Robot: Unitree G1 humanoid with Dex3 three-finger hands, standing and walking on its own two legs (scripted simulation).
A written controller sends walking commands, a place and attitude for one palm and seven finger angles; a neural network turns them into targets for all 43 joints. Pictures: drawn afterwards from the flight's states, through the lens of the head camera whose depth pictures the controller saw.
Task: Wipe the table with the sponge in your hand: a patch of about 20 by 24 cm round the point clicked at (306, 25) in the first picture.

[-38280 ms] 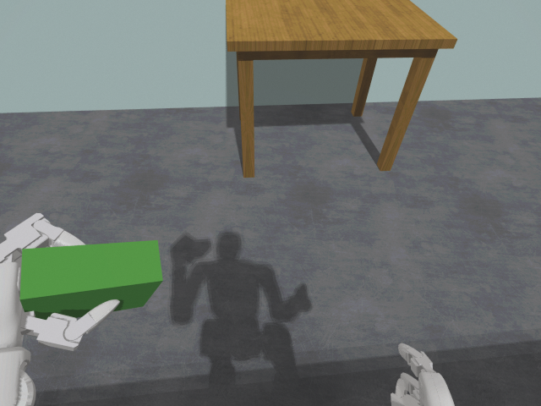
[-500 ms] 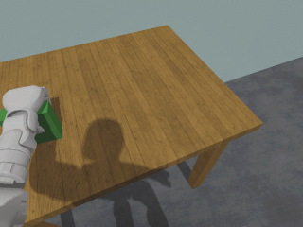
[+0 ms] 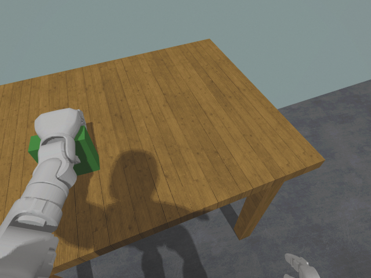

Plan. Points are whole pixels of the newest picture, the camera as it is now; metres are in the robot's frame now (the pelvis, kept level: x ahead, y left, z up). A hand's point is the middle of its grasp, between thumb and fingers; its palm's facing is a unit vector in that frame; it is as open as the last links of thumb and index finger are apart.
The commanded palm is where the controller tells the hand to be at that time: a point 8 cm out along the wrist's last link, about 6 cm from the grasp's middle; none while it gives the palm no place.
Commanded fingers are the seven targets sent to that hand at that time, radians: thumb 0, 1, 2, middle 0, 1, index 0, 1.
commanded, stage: wipe back along the middle lane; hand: left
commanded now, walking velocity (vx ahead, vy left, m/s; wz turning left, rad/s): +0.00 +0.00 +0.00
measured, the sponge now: (71, 159) +0.37 +0.33 +0.02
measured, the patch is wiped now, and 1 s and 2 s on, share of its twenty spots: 0.55 0.70 0.80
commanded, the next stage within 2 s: slide across to the third lane in 1.54 s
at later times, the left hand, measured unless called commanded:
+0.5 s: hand (71, 152) +0.35 +0.29 +0.07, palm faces +0.00 -0.03 -1.00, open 9.3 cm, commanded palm +0.31 +0.27 +0.10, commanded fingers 0.00 0.10 1.30 -1.20 -1.60 -1.20 -1.60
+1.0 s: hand (75, 172) +0.30 +0.26 +0.07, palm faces +0.05 -0.05 -1.00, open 9.2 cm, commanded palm +0.26 +0.24 +0.10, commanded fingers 0.00 0.10 1.30 -1.20 -1.60 -1.20 -1.60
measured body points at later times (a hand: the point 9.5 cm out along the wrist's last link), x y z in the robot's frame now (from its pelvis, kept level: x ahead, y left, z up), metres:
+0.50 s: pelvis +0.01 +0.00 +0.00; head +0.02 -0.03 +0.45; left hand +0.35 +0.29 +0.13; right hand +0.17 -0.25 -0.11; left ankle -0.01 +0.09 -0.74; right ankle -0.04 -0.12 -0.74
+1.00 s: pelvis +0.00 +0.00 +0.00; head -0.01 -0.04 +0.45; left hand +0.29 +0.26 +0.13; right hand +0.21 -0.22 -0.10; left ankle -0.01 +0.09 -0.74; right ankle -0.04 -0.12 -0.74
